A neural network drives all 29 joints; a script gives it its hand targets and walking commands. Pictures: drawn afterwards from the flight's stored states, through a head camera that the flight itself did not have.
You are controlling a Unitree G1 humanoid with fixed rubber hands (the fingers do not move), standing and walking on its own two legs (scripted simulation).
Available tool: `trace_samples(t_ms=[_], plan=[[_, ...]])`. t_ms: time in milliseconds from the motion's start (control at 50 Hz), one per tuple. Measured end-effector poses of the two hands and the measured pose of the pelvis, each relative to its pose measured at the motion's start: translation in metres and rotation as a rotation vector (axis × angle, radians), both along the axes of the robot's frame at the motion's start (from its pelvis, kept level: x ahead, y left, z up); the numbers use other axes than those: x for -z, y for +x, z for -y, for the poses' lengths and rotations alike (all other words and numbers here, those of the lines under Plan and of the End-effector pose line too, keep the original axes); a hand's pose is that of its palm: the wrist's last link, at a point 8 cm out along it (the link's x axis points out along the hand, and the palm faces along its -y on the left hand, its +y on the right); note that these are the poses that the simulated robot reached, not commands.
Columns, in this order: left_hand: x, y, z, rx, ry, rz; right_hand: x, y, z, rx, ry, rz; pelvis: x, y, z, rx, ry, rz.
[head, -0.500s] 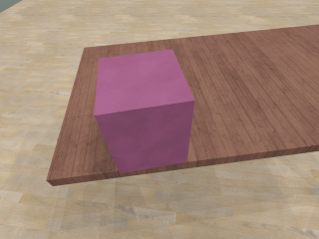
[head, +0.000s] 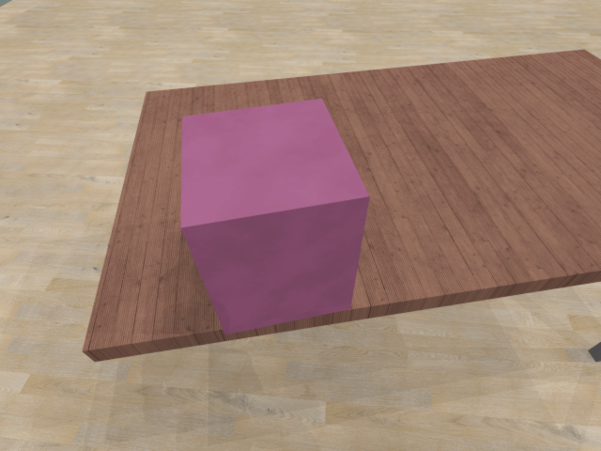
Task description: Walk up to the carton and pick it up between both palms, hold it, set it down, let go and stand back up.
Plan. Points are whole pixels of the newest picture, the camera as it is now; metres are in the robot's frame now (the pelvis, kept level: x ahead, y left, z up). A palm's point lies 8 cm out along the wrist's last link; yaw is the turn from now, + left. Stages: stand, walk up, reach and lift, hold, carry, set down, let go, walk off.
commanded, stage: walk up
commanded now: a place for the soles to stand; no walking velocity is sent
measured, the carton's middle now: (272, 219) +0.44 +0.04 +0.07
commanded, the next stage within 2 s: reach and lift in 1.68 s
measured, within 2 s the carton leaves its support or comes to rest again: neither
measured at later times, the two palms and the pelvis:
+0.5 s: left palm out of the picture +0.14 +0.17 -0.12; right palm out of the picture +0.02 -0.25 -0.12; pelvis +0.01 -0.02 +0.01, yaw +0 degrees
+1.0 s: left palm out of the picture +0.04 +0.16 -0.12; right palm out of the picture +0.04 -0.28 -0.12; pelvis +0.01 -0.06 +0.01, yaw +5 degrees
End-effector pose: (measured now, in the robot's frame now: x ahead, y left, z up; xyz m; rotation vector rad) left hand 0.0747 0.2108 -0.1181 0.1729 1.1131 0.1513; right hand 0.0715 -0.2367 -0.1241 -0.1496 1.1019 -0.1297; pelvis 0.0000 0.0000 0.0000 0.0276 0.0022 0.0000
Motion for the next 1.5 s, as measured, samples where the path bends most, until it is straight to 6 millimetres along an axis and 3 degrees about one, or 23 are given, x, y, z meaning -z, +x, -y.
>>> trace_samples(t_ms=[220,480,640,880,1140,1500], plan=[[0.001,0.040,0.008,0.054,-0.039,0.057,0.000,-0.042,-0.005,0.080,-0.002,-0.095,-0.001,0.006,-0.002,0.017,-0.021,0.019],[0.004,0.062,0.034,0.084,-0.070,0.039,-0.008,-0.053,0.011,0.112,-0.008,-0.104,-0.005,0.012,0.020,0.003,-0.034,0.023],[0.006,0.042,0.044,0.035,-0.070,0.007,-0.008,-0.040,0.027,0.077,-0.006,-0.086,-0.006,0.014,0.037,-0.020,-0.026,0.030],[0.005,-0.012,0.050,-0.067,-0.056,-0.068,-0.008,-0.024,0.043,0.017,-0.006,-0.097,-0.012,0.015,0.058,-0.064,-0.027,0.032],[0.006,-0.056,0.055,-0.148,-0.048,-0.125,-0.006,-0.036,0.049,-0.017,-0.007,-0.160,-0.015,0.012,0.070,-0.102,-0.031,0.038],[0.008,-0.081,0.060,-0.195,-0.057,-0.143,-0.003,-0.049,0.042,-0.054,0.006,-0.208,-0.016,0.006,0.072,-0.136,-0.032,0.046]])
